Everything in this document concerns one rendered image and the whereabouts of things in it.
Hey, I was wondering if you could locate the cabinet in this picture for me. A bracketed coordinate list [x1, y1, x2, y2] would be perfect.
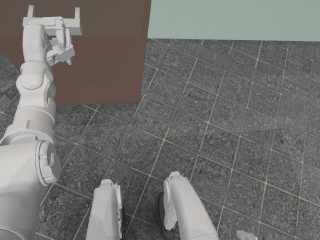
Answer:
[0, 0, 152, 106]

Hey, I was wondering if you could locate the right robot thigh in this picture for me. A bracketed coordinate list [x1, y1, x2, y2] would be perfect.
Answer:
[163, 175, 220, 240]

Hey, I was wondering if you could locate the robot left forearm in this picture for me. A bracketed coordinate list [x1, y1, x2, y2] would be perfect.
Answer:
[0, 61, 56, 146]

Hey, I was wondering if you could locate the robot right hand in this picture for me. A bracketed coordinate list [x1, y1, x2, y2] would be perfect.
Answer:
[236, 230, 258, 240]

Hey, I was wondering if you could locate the right robot foot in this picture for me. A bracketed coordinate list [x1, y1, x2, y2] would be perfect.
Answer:
[157, 191, 175, 240]

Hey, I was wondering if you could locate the drawer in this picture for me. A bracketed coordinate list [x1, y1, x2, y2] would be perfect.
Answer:
[0, 0, 144, 38]

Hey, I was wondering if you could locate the robot left upper arm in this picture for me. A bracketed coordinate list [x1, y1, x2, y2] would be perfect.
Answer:
[0, 140, 61, 240]

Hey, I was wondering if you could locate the robot left hand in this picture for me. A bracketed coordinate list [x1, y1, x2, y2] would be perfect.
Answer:
[22, 16, 76, 70]

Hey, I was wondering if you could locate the handle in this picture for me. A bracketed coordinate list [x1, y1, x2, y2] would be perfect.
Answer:
[22, 5, 83, 36]

